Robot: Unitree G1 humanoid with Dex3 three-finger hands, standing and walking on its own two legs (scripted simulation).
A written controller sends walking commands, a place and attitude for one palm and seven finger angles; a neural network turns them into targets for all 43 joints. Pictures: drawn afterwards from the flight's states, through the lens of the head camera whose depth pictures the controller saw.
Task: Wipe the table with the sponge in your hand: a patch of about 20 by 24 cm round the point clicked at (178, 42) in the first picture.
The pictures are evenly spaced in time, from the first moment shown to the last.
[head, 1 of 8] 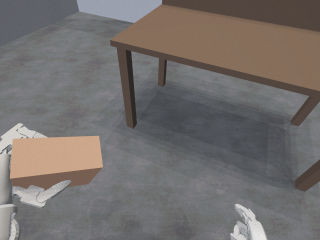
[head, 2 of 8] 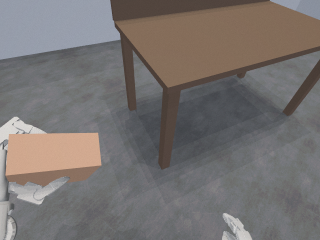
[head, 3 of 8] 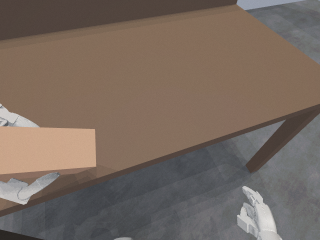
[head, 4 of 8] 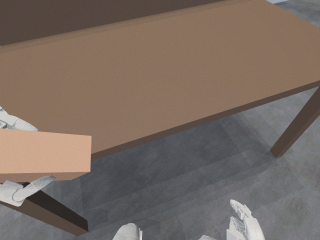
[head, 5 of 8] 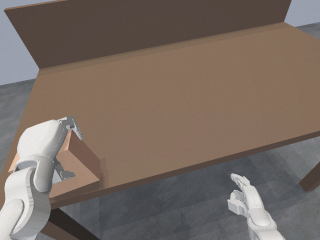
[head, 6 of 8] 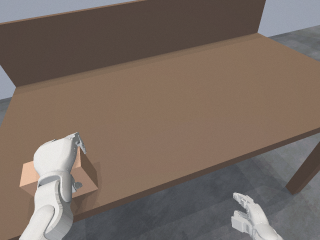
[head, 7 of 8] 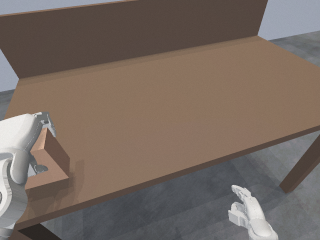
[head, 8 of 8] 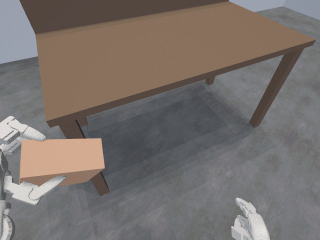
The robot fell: no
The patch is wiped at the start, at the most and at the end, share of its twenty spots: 0.00 0.95 0.95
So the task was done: yes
